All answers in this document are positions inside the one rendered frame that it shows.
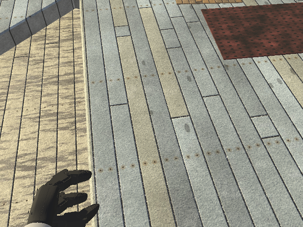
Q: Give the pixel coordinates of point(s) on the robot left hand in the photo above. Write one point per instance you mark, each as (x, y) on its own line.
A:
(49, 202)

